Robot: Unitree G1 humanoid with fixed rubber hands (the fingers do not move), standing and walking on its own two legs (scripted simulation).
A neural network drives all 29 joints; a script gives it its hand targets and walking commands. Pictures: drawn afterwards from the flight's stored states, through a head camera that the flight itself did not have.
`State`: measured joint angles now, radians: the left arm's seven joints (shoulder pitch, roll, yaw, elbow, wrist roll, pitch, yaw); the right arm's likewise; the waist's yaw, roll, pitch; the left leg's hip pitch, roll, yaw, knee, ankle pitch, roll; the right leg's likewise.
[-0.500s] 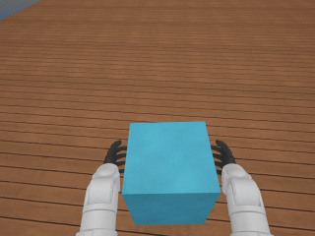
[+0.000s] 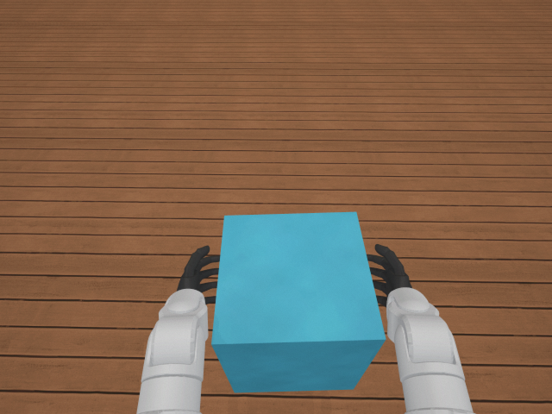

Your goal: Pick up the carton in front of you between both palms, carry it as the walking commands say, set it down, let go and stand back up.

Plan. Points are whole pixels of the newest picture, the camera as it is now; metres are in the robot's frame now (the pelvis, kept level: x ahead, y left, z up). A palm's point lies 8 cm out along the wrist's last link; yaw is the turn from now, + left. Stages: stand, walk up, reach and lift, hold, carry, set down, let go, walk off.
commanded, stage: hold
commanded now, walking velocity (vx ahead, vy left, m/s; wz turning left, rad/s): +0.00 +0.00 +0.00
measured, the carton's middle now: (292, 307) +0.30 +0.00 -0.05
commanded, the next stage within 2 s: set down in 0.06 s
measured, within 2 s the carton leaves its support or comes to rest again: neither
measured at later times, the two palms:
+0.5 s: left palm (209, 282) +0.33 +0.14 -0.03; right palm (387, 294) +0.31 -0.15 -0.03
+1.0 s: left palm (217, 307) +0.38 +0.16 -0.22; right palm (353, 303) +0.39 -0.14 -0.21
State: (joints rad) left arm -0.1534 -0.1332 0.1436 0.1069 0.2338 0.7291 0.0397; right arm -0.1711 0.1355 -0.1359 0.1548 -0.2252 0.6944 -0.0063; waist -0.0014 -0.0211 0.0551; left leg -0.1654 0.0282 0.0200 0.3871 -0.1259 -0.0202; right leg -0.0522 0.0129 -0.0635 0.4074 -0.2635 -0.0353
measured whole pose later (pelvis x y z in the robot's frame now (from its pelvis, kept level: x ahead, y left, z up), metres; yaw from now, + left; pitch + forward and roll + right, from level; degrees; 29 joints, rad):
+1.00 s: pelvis -0.05 +0.01 -0.15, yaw -7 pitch +37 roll +0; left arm -0.74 -0.13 0.52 0.48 0.27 0.29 0.03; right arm -0.83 0.08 -0.42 0.64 -0.25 0.26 0.00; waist 0.06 -0.06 -0.13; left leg -1.52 0.00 -0.02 1.24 -0.36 -0.01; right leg -1.45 0.07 0.02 1.30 -0.49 -0.02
